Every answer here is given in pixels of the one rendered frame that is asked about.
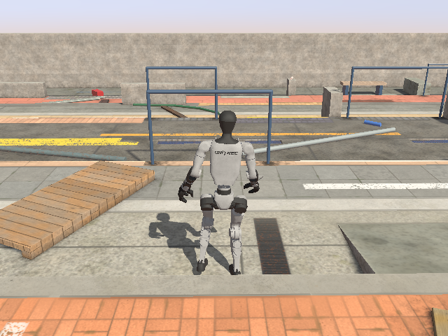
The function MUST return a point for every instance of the robot right shin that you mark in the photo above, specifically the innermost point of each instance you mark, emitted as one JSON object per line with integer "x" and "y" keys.
{"x": 236, "y": 249}

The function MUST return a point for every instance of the left robot thigh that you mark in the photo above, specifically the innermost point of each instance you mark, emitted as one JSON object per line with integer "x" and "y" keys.
{"x": 207, "y": 207}

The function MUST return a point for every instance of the robot right upper arm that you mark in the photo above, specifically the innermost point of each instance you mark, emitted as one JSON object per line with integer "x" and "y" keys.
{"x": 247, "y": 148}

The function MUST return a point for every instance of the robot right forearm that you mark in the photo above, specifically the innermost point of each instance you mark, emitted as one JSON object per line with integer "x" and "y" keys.
{"x": 254, "y": 182}

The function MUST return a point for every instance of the left robot hand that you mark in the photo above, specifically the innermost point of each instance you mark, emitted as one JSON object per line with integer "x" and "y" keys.
{"x": 181, "y": 193}

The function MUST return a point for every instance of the robot left upper arm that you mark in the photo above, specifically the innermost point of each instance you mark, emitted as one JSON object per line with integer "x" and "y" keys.
{"x": 203, "y": 147}

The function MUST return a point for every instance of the right robot hand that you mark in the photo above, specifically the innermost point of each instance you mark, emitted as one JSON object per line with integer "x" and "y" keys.
{"x": 256, "y": 189}

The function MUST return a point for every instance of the robot left forearm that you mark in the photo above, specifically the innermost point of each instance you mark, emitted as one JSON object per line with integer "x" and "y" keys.
{"x": 188, "y": 181}

